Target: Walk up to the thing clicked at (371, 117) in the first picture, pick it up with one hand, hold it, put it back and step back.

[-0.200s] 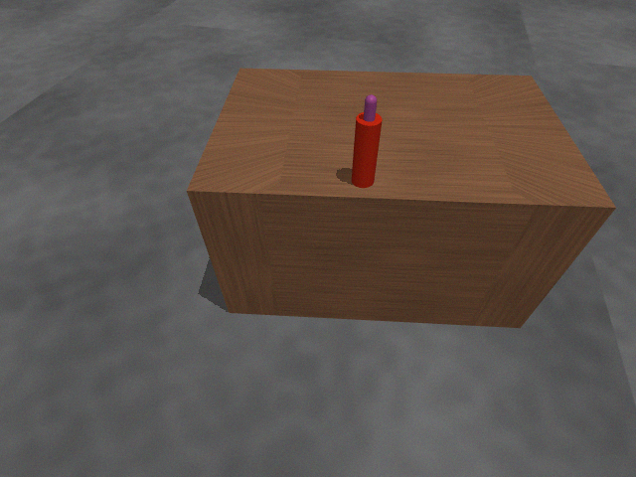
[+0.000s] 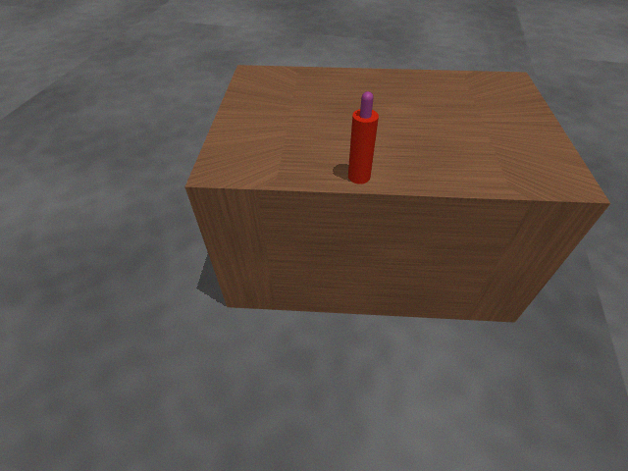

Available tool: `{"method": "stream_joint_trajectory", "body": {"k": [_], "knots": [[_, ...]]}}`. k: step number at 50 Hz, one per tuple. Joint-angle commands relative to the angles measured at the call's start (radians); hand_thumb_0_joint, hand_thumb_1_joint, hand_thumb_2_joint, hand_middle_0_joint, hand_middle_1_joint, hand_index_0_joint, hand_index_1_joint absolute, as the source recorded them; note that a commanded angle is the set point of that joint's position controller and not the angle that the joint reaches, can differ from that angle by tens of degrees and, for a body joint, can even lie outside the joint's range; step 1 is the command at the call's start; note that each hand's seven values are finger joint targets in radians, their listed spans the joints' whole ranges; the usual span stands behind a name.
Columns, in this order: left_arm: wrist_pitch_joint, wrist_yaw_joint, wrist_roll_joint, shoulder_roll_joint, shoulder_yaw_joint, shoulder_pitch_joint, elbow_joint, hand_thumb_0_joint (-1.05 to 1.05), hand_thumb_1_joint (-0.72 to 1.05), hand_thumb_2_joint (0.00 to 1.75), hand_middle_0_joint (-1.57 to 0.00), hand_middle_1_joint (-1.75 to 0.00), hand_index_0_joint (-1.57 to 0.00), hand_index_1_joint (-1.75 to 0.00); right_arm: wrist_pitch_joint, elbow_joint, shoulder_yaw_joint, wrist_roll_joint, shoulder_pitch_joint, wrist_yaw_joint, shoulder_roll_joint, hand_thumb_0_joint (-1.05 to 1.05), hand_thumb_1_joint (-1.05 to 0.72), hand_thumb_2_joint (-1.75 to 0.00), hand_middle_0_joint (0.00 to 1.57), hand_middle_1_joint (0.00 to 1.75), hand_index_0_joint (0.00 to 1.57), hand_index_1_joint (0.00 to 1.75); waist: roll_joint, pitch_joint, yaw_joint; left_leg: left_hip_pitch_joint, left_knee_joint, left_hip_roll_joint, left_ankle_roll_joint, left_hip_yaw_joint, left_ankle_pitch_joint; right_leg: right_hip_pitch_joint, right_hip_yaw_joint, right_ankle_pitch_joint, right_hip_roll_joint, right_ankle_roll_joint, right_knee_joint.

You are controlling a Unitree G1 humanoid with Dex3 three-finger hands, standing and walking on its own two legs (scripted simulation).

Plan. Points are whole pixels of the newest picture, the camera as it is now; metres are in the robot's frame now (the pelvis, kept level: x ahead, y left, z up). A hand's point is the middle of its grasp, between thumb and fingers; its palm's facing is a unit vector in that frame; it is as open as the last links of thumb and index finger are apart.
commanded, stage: stand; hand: right
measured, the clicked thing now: (363, 138) +0.85 -0.10 -0.06
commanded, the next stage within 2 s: walk up in 0.92 s
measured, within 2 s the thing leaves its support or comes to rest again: neither
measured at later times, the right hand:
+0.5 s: hand out of the picture +0.08 -0.25 -0.16, palm faces -0.03 +0.94 -0.34, open 7.4 cm
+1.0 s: hand out of the picture +0.09 -0.25 -0.16, palm faces -0.04 +0.94 -0.33, open 7.4 cm
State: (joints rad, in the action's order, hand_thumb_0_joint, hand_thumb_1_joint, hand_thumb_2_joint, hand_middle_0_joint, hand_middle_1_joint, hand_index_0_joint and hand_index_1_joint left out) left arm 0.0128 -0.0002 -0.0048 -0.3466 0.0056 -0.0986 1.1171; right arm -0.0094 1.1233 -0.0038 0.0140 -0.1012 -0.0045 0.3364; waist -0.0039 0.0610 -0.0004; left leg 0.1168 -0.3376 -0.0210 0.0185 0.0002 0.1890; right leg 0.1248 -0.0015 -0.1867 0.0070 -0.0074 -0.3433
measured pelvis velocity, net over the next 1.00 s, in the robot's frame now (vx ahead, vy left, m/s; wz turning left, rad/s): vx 0.01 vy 0.00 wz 0.00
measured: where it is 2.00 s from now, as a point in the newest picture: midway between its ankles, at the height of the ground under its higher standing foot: (278, 433)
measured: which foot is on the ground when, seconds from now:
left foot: down 0.00-0.98, up 1.00-1.00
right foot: down 0.00-1.00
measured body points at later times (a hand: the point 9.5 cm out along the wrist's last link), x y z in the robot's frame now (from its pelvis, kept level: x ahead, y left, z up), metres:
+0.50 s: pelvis +0.00 +0.00 +0.00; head +0.02 +0.00 +0.45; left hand +0.08 +0.30 -0.13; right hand +0.08 -0.30 -0.13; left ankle +0.00 +0.13 -0.75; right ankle +0.00 -0.11 -0.75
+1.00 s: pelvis +0.01 +0.00 +0.00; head +0.02 +0.00 +0.45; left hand +0.08 +0.31 -0.13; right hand +0.09 -0.30 -0.13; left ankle -0.01 +0.13 -0.74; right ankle +0.00 -0.11 -0.75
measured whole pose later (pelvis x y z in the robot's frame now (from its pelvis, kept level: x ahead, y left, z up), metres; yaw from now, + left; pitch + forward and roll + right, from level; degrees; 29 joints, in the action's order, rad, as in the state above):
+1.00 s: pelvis +0.01 +0.00 +0.00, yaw +0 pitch -2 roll +0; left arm 0.04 0.02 -0.02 -0.35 -0.03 -0.17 1.07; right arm 0.00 1.07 -0.04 0.04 -0.15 -0.04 0.37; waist 0.02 0.04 0.00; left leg 0.18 -0.52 -0.02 -0.03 0.00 0.40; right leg 0.13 0.00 -0.26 0.01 -0.03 -0.40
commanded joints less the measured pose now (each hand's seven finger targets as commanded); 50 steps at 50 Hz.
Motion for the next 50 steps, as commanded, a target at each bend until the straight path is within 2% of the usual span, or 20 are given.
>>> {"method": "stream_joint_trajectory", "body": {"k": [1,4,7,14,16,19,20,22,24,29,33,40,45,46,47,48,49,50], "knots": [[0.025,-0.01,-0.002,-0.201,-0.042,0.042,-0.057,0.0,0.9,0.9,-0.2,-0.3,-0.2,-0.3,-0.022,-0.06,-0.038,-0.005,0.045,0.013,0.216,0.0,-0.9,-0.9,0.2,0.3,0.2,0.3,0.016,-0.095,0.0,-0.025,0.045,-0.106,-0.04,-0.08,-0.122,-0.014,0.1,0.149,-0.131,-0.02,0.059],[0.025,-0.01,-0.001,-0.212,-0.044,0.041,-0.057,0.0,0.9,0.9,-0.2,-0.3,-0.2,-0.3,-0.022,-0.06,-0.036,-0.005,0.039,0.013,0.206,0.0,-0.9,-0.9,0.2,0.3,0.2,0.3,-0.001,-0.088,0.002,-0.019,0.054,-0.103,-0.036,-0.084,-0.117,-0.011,0.1,0.134,-0.13,-0.021,0.061],[0.024,-0.01,-0.003,-0.205,-0.042,0.039,-0.057,0.0,0.9,0.9,-0.2,-0.3,-0.2,-0.3,-0.021,-0.059,-0.036,-0.006,0.036,0.013,0.213,0.0,-0.9,-0.9,0.2,0.3,0.2,0.3,0.011,-0.106,0.002,-0.03,0.047,-0.107,-0.038,-0.081,-0.145,-0.027,0.096,0.17,-0.131,-0.022,0.053],[0.023,-0.011,-0.002,-0.212,-0.043,0.034,-0.054,0.0,0.9,0.9,-0.2,-0.3,-0.2,-0.3,-0.02,-0.059,-0.037,-0.006,0.034,0.014,0.211,0.0,-0.9,-0.9,0.2,0.3,0.2,0.3,0.004,-0.1,0.002,-0.03,0.047,-0.106,-0.036,-0.08,-0.158,-0.028,0.096,0.18,-0.133,-0.022,0.053],[0.023,-0.01,0.0,-0.209,-0.042,0.032,-0.055,0.0,0.9,0.9,-0.2,-0.3,-0.2,-0.3,-0.021,-0.057,-0.035,-0.005,0.026,0.014,0.214,0.0,-0.9,-0.9,0.2,0.3,0.2,0.3,0.015,-0.095,0.002,-0.024,0.052,-0.107,-0.039,-0.079,-0.131,-0.03,0.101,0.163,-0.136,-0.022,0.061],[0.022,-0.01,0.001,-0.208,-0.041,0.033,-0.054,0.0,0.9,0.9,-0.2,-0.3,-0.2,-0.3,-0.021,-0.057,-0.033,-0.006,0.032,0.014,0.211,0.0,-0.9,-0.9,0.2,0.3,0.2,0.3,0.01,-0.081,-0.001,-0.016,0.057,-0.106,-0.033,-0.085,-0.144,-0.022,0.096,0.159,-0.132,-0.02,0.06],[0.02,-0.009,0.0,-0.207,-0.043,0.032,-0.053,0.0,0.9,0.9,-0.2,-0.3,-0.2,-0.3,-0.02,-0.055,-0.034,-0.006,0.029,0.015,0.215,0.0,-0.9,-0.9,0.2,0.3,0.2,0.3,0.024,-0.081,0.0,-0.019,0.061,-0.104,-0.036,-0.079,-0.102,-0.013,0.102,0.125,-0.133,-0.02,0.067],[0.02,-0.009,-0.001,-0.208,-0.042,0.025,-0.052,0.0,0.9,0.9,-0.2,-0.3,-0.2,-0.3,-0.019,-0.055,-0.034,-0.005,0.035,0.013,0.214,0.0,-0.9,-0.9,0.2,0.3,0.2,0.3,0.005,-0.064,-0.004,-0.005,0.063,-0.103,-0.036,-0.087,-0.092,-0.008,0.097,0.091,-0.128,-0.019,0.075],[0.021,-0.01,-0.004,-0.209,-0.043,0.031,-0.054,0.0,0.9,0.9,-0.2,-0.3,-0.2,-0.3,-0.018,-0.056,-0.035,-0.004,0.032,0.013,0.217,0.0,-0.9,-0.9,0.2,0.3,0.2,0.3,0.006,-0.074,-0.002,-0.01,0.062,-0.104,-0.04,-0.085,-0.089,-0.01,0.098,0.099,-0.129,-0.018,0.074],[0.023,-0.01,-0.003,-0.208,-0.043,0.028,-0.057,0.0,0.9,0.9,-0.2,-0.3,-0.2,-0.3,-0.023,-0.059,-0.037,-0.005,0.029,0.013,0.224,0.0,-0.9,-0.9,0.2,0.3,0.2,0.3,0.027,-0.108,-0.001,-0.029,0.051,-0.109,-0.038,-0.084,-0.16,-0.045,0.098,0.184,-0.138,-0.02,0.058],[0.023,-0.01,-0.003,-0.211,-0.041,0.026,-0.054,0.0,0.9,0.9,-0.2,-0.3,-0.2,-0.3,-0.023,-0.061,-0.035,-0.008,0.032,0.015,0.215,0.0,-0.9,-0.9,0.2,0.3,0.2,0.3,0.012,-0.108,0.001,-0.046,0.049,-0.111,-0.038,-0.084,-0.195,-0.039,0.091,0.214,-0.135,-0.022,0.051],[0.02,-0.011,-0.001,-0.216,-0.042,0.028,-0.051,0.0,0.9,0.9,-0.2,-0.3,-0.2,-0.3,-0.019,-0.057,-0.031,-0.005,0.026,0.014,0.21,0.0,-0.9,-0.9,0.2,0.3,0.2,0.3,0.003,-0.065,0.001,-0.008,0.067,-0.105,-0.035,-0.086,-0.116,-0.022,0.096,0.132,-0.133,-0.019,0.075],[0.02,-0.012,-0.005,-0.212,-0.042,0.025,-0.054,0.0,0.9,0.9,-0.2,-0.3,-0.2,-0.3,-0.021,-0.059,-0.035,-0.005,0.026,0.014,0.218,0.0,-0.9,-0.9,0.2,0.3,0.2,0.3,0.006,-0.093,0.001,-0.027,0.062,-0.109,-0.035,-0.086,-0.149,-0.03,0.091,0.16,-0.134,-0.021,0.065],[0.039,0.003,-0.011,-0.326,-0.102,-0.081,-0.092,0.0,0.9,0.9,-0.2,-0.3,-0.2,-0.3,-0.024,-0.129,-0.104,0.023,-0.01,-0.014,0.326,0.0,-0.9,-0.9,0.2,0.3,0.2,0.3,0.05,-0.15,-0.011,-0.007,-0.063,-0.049,-0.095,-0.054,0.296,-0.068,0.127,-0.284,-0.106,-0.069,0.01],[0.043,0.007,-0.024,-0.327,-0.11,-0.133,-0.083,0.0,0.9,0.9,-0.2,-0.3,-0.2,-0.3,-0.02,-0.141,-0.105,0.032,0.007,-0.025,0.304,0.0,-0.9,-0.9,0.2,0.3,0.2,0.3,0.025,-0.1,-0.037,0.13,-0.118,-0.043,-0.103,-0.051,0.43,-0.06,0.214,-0.466,-0.161,-0.102,0.039],[0.045,0.008,-0.028,-0.344,-0.124,-0.162,-0.071,0.0,0.9,0.9,-0.2,-0.3,-0.2,-0.3,-0.013,-0.164,-0.103,0.034,0.05,-0.032,0.278,0.0,-0.9,-0.9,0.2,0.3,0.2,0.3,-0.049,-0.021,-0.063,0.306,-0.236,0.002,-0.08,0.003,0.414,-0.1,0.337,-0.589,-0.229,-0.136,0.13],[0.051,0.005,-0.033,-0.375,-0.141,-0.164,-0.09,0.0,0.9,0.9,-0.2,-0.3,-0.2,-0.3,-0.006,-0.196,-0.101,0.039,0.08,-0.04,0.262,0.0,-0.9,-0.9,0.2,0.3,0.2,0.3,-0.11,0.043,-0.084,0.456,-0.437,-0.001,-0.057,-0.011,0.338,-0.112,0.487,-0.645,-0.347,-0.199,0.212],[0.062,-0.001,-0.033,-0.379,-0.147,-0.148,-0.116,0.0,0.9,0.9,-0.2,-0.3,-0.2,-0.3,-0.007,-0.215,-0.102,0.045,0.078,-0.045,0.257,0.0,-0.9,-0.9,0.2,0.3,0.2,0.3,-0.082,0.074,-0.075,0.538,-0.501,-0.052,-0.052,-0.074,0.273,-0.127,0.52,-0.576,-0.397,-0.241,0.218]]}}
